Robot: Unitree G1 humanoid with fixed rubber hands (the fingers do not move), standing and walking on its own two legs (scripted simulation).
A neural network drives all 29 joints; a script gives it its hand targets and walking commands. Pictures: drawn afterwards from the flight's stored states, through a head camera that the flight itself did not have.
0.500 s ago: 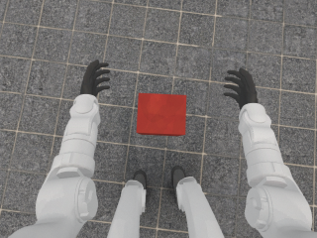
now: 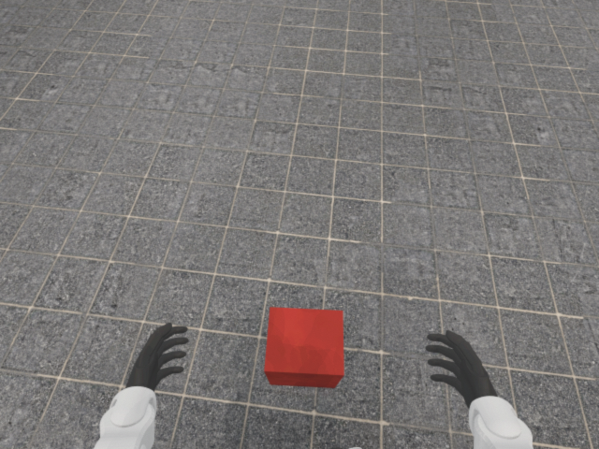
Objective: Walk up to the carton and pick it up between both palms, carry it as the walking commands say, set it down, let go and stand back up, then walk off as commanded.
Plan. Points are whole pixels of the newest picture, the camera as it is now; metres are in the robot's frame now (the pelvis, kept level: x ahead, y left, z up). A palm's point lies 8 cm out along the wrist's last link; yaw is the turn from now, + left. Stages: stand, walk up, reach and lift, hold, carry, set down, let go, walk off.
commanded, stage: let go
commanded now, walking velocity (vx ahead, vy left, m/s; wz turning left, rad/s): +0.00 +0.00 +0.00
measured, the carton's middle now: (304, 350) +0.38 -0.01 -0.63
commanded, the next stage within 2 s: stand in 0.60 s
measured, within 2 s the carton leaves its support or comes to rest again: neither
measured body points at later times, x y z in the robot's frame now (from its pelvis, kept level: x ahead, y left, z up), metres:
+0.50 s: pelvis +0.01 +0.01 +0.01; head +0.01 +0.01 +0.46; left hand +0.18 +0.25 -0.06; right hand +0.18 -0.22 -0.06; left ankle -0.02 +0.11 -0.73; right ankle +0.00 -0.10 -0.73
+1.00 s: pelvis +0.01 +0.01 +0.01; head +0.01 +0.00 +0.46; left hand +0.14 +0.30 -0.08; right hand +0.16 -0.28 -0.08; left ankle -0.02 +0.11 -0.73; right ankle +0.00 -0.11 -0.73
